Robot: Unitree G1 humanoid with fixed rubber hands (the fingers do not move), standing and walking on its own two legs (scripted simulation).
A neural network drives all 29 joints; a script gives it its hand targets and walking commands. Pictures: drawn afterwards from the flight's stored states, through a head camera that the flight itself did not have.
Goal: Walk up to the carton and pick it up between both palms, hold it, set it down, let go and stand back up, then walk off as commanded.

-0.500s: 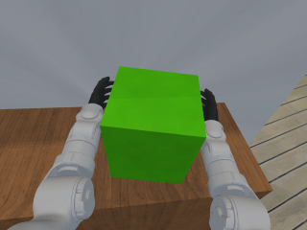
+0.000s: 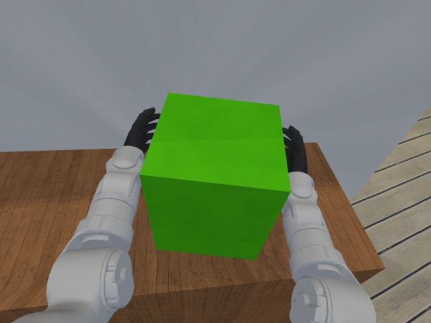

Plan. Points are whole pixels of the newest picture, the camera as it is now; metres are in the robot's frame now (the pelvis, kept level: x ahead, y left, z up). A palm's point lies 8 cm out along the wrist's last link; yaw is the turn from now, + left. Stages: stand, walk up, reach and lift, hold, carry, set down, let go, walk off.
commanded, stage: set down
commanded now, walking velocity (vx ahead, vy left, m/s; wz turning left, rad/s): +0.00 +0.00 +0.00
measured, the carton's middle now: (214, 181) +0.39 -0.01 +0.06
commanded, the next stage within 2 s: none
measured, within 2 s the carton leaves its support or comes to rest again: neither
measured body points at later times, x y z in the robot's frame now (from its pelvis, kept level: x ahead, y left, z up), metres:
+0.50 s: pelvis +0.00 +0.00 +0.00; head +0.03 +0.02 +0.45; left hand +0.45 +0.14 +0.10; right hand +0.40 -0.17 +0.07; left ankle -0.02 +0.08 -0.75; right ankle +0.02 -0.15 -0.75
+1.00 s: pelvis -0.02 +0.00 +0.00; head -0.01 +0.02 +0.45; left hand +0.42 +0.14 +0.09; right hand +0.36 -0.17 +0.07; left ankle -0.02 +0.08 -0.75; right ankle +0.02 -0.15 -0.75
